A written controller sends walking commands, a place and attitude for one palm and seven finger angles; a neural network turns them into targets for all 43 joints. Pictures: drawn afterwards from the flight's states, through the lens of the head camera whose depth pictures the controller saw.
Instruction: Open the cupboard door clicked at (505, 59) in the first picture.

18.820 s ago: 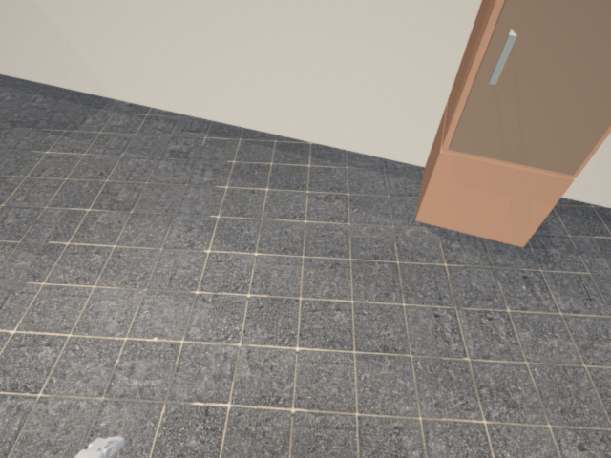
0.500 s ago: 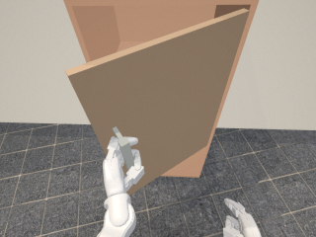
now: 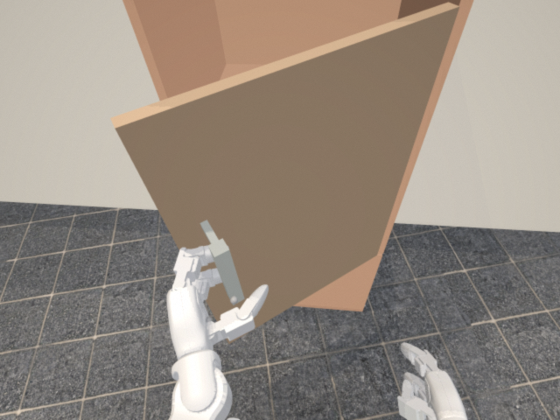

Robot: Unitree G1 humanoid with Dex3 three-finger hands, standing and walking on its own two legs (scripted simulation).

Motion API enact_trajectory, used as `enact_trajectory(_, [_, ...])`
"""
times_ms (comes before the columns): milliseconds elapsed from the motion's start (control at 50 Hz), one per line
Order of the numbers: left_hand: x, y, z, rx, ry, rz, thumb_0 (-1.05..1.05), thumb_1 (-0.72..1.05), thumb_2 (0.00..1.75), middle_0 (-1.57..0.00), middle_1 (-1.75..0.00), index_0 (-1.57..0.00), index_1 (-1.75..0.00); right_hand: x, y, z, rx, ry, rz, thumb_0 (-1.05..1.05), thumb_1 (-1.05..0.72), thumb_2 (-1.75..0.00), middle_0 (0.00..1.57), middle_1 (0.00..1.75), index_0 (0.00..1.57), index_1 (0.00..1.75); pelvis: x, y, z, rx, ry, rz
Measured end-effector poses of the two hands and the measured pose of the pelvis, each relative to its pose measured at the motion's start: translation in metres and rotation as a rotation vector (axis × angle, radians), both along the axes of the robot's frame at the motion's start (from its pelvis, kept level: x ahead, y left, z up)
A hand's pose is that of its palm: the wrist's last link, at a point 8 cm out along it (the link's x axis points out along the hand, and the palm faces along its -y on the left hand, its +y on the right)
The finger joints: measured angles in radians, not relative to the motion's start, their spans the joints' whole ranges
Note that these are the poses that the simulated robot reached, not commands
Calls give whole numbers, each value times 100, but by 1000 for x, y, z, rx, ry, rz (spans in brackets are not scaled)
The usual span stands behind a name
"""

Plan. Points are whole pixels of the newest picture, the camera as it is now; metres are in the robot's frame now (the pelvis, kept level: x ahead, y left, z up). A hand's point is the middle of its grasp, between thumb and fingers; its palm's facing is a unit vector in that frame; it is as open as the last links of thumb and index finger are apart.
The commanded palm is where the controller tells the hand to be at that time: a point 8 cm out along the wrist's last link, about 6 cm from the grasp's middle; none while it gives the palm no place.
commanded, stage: open thumb and fingers to let go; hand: left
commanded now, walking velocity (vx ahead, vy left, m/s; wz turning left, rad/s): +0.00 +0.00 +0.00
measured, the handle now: (222, 264) +0.32 +0.10 +0.06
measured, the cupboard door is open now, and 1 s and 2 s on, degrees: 37 41 41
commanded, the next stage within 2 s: slide the hand sideways off the handle in 0.46 s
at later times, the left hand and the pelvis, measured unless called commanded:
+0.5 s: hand (242, 303) +0.26 +0.06 +0.06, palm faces +0.19 -0.98 -0.03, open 15.2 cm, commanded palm +0.21 +0.10 +0.06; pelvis -0.01 +0.02 +0.00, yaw -1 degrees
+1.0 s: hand (239, 340) +0.21 +0.06 +0.07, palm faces -0.14 -0.99 +0.01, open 16.3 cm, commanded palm +0.19 +0.12 +0.06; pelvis -0.02 +0.04 -0.02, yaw -2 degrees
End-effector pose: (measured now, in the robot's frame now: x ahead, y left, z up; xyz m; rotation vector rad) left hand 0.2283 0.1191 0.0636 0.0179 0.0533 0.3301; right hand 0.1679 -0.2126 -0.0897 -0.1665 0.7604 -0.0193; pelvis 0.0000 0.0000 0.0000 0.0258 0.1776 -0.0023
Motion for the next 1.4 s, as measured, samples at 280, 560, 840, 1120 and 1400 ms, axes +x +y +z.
enact_trajectory(280, [10,-3,-1,5,-20,-61,0,-42,33,-28,-105,-28,-106,-16,7,-3,-9,-2,-38,1,-91,-90,20,30,19,30,-6,14,-4,-12,2,-11])
enact_trajectory(560, [3,-8,0,5,-7,-152,-1,-49,30,-26,-51,-27,-53,-10,25,10,8,-54,-24,1,-91,-90,20,30,20,30,-10,24,-3,-23,-21,-23])
enact_trajectory(840, [-30,-5,3,-69,-74,-500,-1,-50,30,-14,-32,-14,-34,-29,26,3,5,-66,-47,1,-91,-90,20,30,20,30,-22,38,-11,-20,-23,-27])
enact_trajectory(1120, [-33,11,1,-15,-57,-483,-1,-50,30,-17,-31,-16,-31,-32,37,4,13,-49,-57,2,-91,-90,20,30,20,30,-18,43,-14,-20,-6,-42])
enact_trajectory(1400, [-50,33,0,-17,-36,-447,-1,-49,30,-19,-32,-20,-33,-9,33,9,-5,-100,-40,1,-91,-90,20,30,20,30,-9,41,-18,-22,16,-40])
